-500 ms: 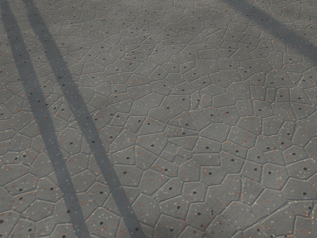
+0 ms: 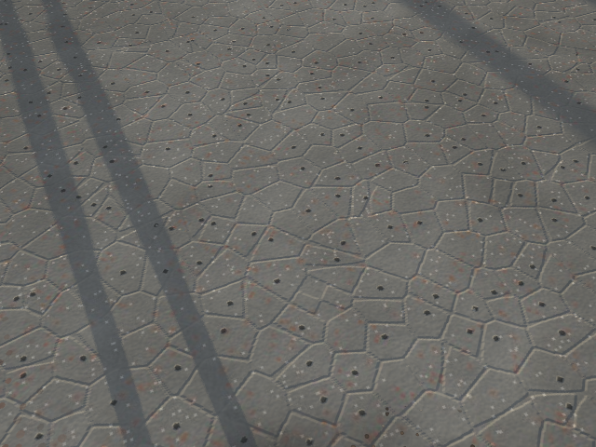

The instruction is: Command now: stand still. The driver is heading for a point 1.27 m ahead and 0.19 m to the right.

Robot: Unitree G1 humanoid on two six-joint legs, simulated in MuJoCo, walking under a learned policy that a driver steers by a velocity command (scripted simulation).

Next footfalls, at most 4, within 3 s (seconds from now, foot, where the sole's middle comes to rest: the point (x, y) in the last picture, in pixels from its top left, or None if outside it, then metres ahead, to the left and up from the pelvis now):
1.44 left None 0.11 0.13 -0.77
1.90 right None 0.48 -0.08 -0.77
2.28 left None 0.47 0.15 -0.77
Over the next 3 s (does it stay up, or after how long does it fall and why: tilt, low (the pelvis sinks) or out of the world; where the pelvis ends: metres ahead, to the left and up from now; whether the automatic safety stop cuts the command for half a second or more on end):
stays up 0.49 -0.03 0.01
